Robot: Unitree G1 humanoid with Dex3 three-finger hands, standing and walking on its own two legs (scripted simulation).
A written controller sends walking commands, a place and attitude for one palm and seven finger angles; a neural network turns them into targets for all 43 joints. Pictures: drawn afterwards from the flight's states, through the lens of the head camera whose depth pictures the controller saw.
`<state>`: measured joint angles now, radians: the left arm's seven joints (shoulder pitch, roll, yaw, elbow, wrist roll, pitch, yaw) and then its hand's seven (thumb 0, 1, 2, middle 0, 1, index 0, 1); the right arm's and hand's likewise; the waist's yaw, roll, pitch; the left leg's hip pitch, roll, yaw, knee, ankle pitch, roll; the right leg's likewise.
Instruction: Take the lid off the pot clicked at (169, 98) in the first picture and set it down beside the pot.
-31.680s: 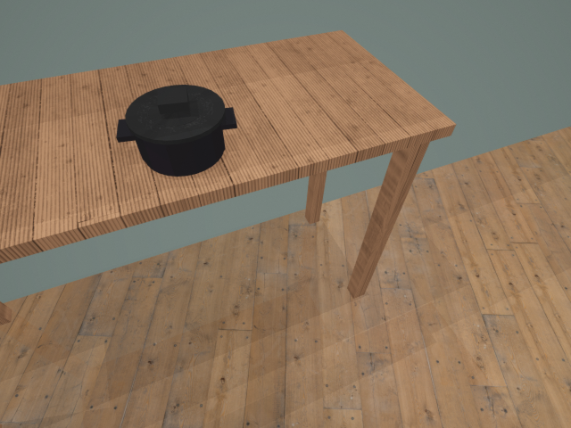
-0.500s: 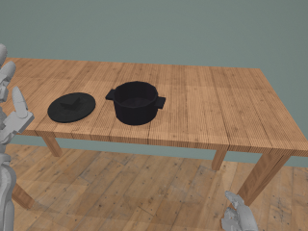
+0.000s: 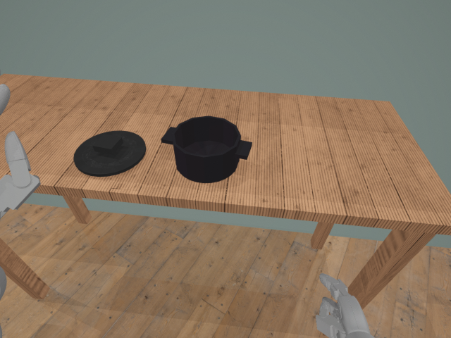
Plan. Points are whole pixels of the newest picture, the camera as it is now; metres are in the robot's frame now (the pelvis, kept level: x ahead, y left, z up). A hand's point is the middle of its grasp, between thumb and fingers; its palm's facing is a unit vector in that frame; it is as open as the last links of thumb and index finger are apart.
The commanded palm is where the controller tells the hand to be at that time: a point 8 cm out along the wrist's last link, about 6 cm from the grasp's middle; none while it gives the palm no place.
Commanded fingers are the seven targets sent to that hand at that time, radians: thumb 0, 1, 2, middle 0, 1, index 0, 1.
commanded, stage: step back with the hand held close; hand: left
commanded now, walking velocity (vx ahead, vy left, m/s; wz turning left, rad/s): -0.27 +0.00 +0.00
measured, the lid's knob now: (108, 144) +0.48 +0.35 +0.07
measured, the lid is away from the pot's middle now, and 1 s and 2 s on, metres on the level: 0.24 0.24 0.24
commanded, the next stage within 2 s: stop stepping back and stand still in 1.02 s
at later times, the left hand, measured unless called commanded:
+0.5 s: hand (17, 219) +0.14 +0.22 +0.27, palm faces +0.50 -0.74 -0.44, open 7.4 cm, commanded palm +0.07 +0.28 +0.26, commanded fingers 0.00 0.90 0.90 -0.20 -0.30 -0.20 -0.30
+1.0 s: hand out of the picture +0.01 +0.21 +0.27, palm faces +0.48 -0.75 -0.46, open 7.4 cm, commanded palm -0.06 +0.27 +0.26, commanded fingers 0.00 0.90 0.90 -0.20 -0.30 -0.20 -0.30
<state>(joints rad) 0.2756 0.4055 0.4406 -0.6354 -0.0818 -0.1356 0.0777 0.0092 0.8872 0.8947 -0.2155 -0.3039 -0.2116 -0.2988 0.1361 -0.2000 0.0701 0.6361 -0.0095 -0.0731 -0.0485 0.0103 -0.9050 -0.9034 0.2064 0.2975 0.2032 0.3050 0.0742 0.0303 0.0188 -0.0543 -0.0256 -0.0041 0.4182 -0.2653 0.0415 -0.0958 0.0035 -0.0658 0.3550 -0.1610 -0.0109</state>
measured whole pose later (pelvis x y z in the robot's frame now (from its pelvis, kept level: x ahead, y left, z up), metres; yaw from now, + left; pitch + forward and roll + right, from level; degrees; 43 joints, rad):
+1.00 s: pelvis -0.18 -0.01 -0.01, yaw +1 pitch +1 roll +1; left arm 0.38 0.48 0.52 -0.74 -0.05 -0.21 0.12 0.01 0.88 0.89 -0.22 -0.30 -0.22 -0.30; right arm 0.16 -0.18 0.00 0.59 0.02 -0.03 -0.04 0.01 -0.91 -0.90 0.21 0.30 0.20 0.30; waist -0.01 -0.02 0.00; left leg -0.47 -0.02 -0.01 0.93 -0.41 0.00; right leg -0.35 0.01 -0.02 0.50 -0.17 -0.05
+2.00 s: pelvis -0.34 -0.02 -0.02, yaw +7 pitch +1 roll +1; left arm 0.22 0.41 0.36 -0.33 0.02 -0.13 0.08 -0.01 0.89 0.90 -0.21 -0.30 -0.21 -0.30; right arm 0.25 -0.27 -0.04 0.73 0.01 -0.08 0.01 0.01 -0.90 -0.90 0.21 0.30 0.20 0.31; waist 0.00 0.03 -0.13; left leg -0.41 0.04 0.07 0.75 -0.31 0.02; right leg -0.30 -0.06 -0.13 0.67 -0.39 -0.03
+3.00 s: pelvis -0.31 -0.01 +0.00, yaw +3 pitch -1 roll +0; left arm 0.19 0.16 0.04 1.08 0.01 -0.01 0.03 0.00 0.92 0.89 -0.21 -0.30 -0.20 -0.30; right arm 0.27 -0.14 -0.05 1.08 -0.02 0.01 -0.03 0.00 -0.92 -0.90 0.20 0.30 0.20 0.30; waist -0.02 0.01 0.05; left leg -0.17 0.02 0.05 0.44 -0.24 0.00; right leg -0.13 0.03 0.01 0.43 -0.28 -0.03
